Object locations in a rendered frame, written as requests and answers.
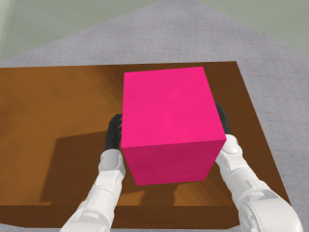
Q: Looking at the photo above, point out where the pedestal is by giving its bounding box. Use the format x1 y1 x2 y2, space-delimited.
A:
0 61 292 230

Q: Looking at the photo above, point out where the right robot hand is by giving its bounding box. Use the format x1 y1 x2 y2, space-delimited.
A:
214 101 231 135

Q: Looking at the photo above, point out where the left robot upper arm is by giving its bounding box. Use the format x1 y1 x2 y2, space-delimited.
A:
60 220 110 232

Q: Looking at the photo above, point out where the left robot hand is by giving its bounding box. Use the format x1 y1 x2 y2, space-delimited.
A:
104 113 123 151

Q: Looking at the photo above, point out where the robot right forearm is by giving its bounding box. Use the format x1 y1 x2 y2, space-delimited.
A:
215 134 303 232

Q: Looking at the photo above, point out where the carton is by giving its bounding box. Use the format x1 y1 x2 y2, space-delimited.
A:
121 67 227 186

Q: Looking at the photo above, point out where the right robot upper arm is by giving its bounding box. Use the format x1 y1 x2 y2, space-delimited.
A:
239 197 302 232

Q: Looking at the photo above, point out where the robot left forearm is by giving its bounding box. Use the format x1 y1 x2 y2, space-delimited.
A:
59 149 126 232

